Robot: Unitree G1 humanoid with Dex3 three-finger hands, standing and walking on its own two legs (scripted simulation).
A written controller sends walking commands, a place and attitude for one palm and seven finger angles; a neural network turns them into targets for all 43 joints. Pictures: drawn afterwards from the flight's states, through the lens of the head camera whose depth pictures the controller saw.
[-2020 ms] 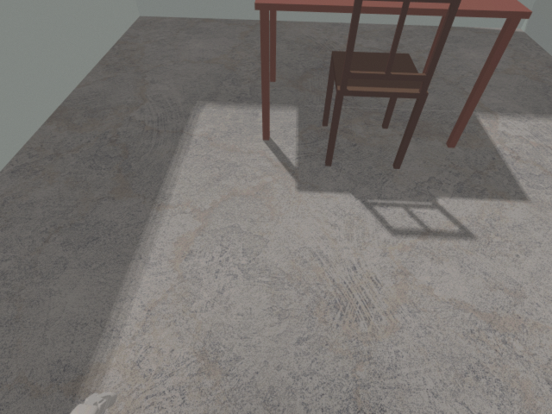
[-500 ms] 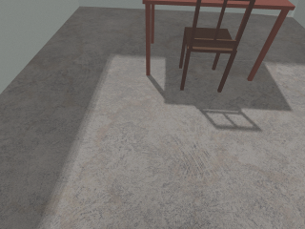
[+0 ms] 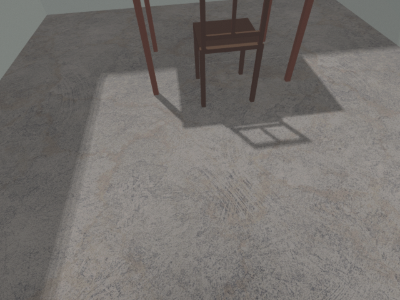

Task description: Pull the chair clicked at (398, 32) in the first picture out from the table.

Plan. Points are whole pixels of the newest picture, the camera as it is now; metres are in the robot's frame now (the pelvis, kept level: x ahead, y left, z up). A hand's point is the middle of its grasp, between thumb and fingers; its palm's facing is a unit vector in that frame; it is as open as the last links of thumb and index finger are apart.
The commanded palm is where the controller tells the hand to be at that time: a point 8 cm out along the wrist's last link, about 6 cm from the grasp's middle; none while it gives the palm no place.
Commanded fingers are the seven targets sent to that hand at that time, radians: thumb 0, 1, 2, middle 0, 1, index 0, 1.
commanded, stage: walk to a spot facing it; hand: left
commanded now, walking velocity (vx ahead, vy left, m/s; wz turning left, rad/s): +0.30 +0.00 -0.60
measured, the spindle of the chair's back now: (234, 7) +1.57 -0.05 -0.06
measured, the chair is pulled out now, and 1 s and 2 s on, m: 0.00 0.00 0.00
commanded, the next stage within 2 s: none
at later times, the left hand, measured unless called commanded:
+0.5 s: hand out of the picture +0.13 +0.23 -0.16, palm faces -0.11 -0.98 -0.19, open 7.4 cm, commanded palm none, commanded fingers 0.00 0.90 0.90 -0.20 -0.30 -0.20 -0.30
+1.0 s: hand (198, 154) +0.57 +0.07 -0.15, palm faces -0.59 -0.80 -0.13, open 7.4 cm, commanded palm none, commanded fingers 0.00 0.90 0.90 -0.20 -0.30 -0.20 -0.30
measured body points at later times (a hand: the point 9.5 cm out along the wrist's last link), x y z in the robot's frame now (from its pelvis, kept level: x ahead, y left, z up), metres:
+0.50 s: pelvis +0.15 +0.04 +0.01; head +0.19 +0.05 +0.46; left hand +0.13 +0.28 -0.14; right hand +0.26 -0.22 -0.10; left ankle +0.23 +0.14 -0.72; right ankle +0.00 -0.08 -0.71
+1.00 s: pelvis +0.36 +0.00 +0.01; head +0.41 -0.01 +0.46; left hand +0.60 +0.11 -0.14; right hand +0.12 -0.12 -0.11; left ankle +0.24 +0.14 -0.71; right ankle +0.40 -0.14 -0.69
